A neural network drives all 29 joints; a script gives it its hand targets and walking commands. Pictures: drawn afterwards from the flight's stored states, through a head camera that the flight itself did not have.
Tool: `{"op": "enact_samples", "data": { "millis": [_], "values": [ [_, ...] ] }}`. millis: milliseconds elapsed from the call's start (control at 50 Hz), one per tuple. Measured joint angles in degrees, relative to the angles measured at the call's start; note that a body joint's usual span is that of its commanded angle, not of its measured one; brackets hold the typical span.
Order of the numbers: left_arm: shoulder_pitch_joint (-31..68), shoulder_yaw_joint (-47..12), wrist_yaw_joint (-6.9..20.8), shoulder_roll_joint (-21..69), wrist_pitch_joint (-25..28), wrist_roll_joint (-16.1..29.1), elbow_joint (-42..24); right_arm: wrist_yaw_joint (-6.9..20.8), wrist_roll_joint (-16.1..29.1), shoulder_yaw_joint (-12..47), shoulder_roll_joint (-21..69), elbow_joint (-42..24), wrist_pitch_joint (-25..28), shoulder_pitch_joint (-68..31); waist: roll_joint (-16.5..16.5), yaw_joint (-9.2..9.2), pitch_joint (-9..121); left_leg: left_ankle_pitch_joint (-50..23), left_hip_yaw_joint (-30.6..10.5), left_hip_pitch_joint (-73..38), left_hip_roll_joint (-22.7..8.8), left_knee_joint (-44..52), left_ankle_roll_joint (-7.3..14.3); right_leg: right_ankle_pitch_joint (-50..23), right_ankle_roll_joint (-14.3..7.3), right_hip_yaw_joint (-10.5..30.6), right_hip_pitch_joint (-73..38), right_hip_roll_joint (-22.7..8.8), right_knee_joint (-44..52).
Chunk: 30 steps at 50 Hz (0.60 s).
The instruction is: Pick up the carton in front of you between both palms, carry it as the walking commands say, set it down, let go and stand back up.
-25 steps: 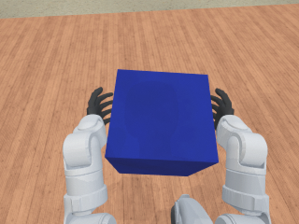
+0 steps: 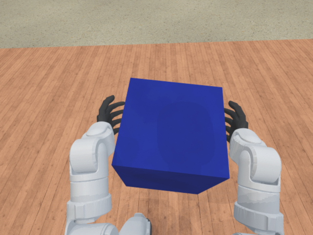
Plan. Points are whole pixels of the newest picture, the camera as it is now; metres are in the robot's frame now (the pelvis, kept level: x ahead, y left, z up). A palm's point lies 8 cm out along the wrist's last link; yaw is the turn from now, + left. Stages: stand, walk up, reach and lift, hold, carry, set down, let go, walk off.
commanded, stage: carry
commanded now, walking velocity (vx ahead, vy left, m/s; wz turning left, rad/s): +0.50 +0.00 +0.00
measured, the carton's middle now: (168, 143) +0.34 +0.02 +0.03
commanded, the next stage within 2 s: none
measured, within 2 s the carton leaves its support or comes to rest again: neither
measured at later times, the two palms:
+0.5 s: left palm (128, 59) +0.64 +0.17 +0.07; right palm (218, 62) +0.62 -0.14 +0.07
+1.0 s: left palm (143, 23) +0.91 +0.15 +0.06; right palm (212, 24) +0.92 -0.15 +0.04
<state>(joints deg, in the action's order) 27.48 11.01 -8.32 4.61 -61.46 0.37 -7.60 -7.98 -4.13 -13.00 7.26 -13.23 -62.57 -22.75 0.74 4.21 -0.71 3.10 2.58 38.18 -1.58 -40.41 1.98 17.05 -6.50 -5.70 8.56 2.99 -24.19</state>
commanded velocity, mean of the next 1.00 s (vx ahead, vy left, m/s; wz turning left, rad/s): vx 0.50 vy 0.00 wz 0.00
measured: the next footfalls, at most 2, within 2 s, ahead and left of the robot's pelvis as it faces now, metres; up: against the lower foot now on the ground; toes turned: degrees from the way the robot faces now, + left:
left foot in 0.12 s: +0.26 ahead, +0.08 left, -0.02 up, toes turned +3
right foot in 0.66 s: +0.57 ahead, -0.06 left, -0.05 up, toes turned -4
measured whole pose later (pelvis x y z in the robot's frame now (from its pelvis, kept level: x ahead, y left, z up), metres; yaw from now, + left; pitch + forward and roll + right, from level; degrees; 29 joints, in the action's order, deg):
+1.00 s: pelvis +0.59 -0.02 -0.04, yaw +0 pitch +5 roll +2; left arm 25.4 11.3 -8.3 4.8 -60.3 -0.1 -6.5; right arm -8.3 -3.6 -12.3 7.0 -10.1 -61.5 -22.4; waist 0.7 3.3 -0.1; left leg 8.8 1.0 40.7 -2.7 -50.0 1.4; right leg 13.5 -7.3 -6.1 13.4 2.6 -25.6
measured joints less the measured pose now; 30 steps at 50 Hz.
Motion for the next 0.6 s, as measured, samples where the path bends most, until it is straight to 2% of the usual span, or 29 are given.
{"op": "enact_samples", "data": {
  "millis": [60,100,120,140,160,200,240,340,420,520,600],
  "values": [
    [0.5,-0.6,0.0,0.2,-0.6,-0.4,0.6,0.0,0.3,-0.1,-0.8,-0.4,-1.2,0.0,-0.7,-0.3,1.5,-6.6,2.7,-3.8,1.4,9.6,1.1,4.5,0.9,0.6,-4.2,0.4,-0.9],
    [0.3,-0.6,0.0,-0.1,-1.3,-0.8,0.5,0.0,0.3,0.1,-0.9,0.6,-1.8,-0.7,-0.9,-0.75,2.4,-9.7,4.4,-8.3,2.6,14.9,1.9,8.8,1.7,0.6,-5.7,0.4,-5.9],
    [0.0,-0.4,0.0,-0.4,-1.7,-0.8,0.5,0.0,0.2,0.2,-0.9,1.6,-2.1,-1.3,-1.4,-1.12,3.0,-9.3,5.1,-11.1,2.4,16.1,2.6,10.9,2.2,0.3,-5.2,0.6,-11.4],
    [0.2,-0.4,0.0,-1.2,-1.9,-0.7,1.1,0.0,0.0,0.3,-0.6,2.9,-1.9,-1.9,-0.4,-2.24,3.4,-3.7,5.5,-11.4,3.2,13.6,3.6,11.1,2.8,0.4,-2.8,-0.5,-18.9],
    [0.6,-0.4,0.0,-1.7,-1.9,-0.5,2.1,0.0,-0.3,0.4,-0.6,4.2,-1.7,-2.6,0.5,-3.38,3.1,0.0,5.8,-10.6,3.9,10.0,4.4,12.2,3.5,2.0,0.6,-0.8,-27.9],
    [0.3,-0.1,0.0,-1.8,-2.2,-0.7,3.5,-0.1,-0.1,0.8,-1.1,6.7,-2.0,-3.2,0.1,-5.33,2.5,3.4,5.6,-10.5,4.1,6.3,5.2,12.7,3.7,4.3,8.4,0.1,-43.2],
    [-0.8,0.4,0.0,-0.5,-2.6,-1.9,4.0,-0.2,0.6,0.6,-1.4,7.9,-2.1,-2.1,-0.6,-6.59,2.1,4.9,5.3,-12.2,4.4,6.4,5.4,10.0,3.7,5.0,14.8,-0.8,-48.4],
    [-2.8,1.6,0.0,2.3,-1.7,-3.9,1.5,-0.3,2.7,0.1,-1.4,7.8,0.0,-0.4,-1.3,-7.34,0.6,7.6,4.8,-17.5,4.9,10.0,5.5,4.5,4.5,5.7,25.9,-4.8,-40.2],
    [-3.7,1.4,0.1,2.1,-0.2,-3.8,-1.2,-0.3,3.5,0.8,-1.5,7.0,1.7,-1.2,-1.5,-7.35,0.3,9.9,3.8,-21.8,4.9,12.3,5.1,-1.4,5.2,5.4,30.6,-6.4,-31.3],
    [-4.4,1.0,0.1,1.4,-0.3,-3.1,-4.1,-0.4,3.4,1.5,-1.2,5.1,1.5,-1.8,-0.9,-7.28,1.5,14.0,2.2,-28.2,5.0,14.9,3.8,-11.2,5.0,3.5,30.8,-6.1,-19.3],
    [-4.3,0.9,0.1,0.6,-1.5,-2.8,-3.9,-0.4,2.8,2.2,-1.3,5.4,0.4,-2.1,-0.2,-7.38,3.5,19.3,1.5,-33.7,5.4,14.6,2.7,-18.4,3.7,0.0,25.8,-3.9,-6.6]
  ]
}}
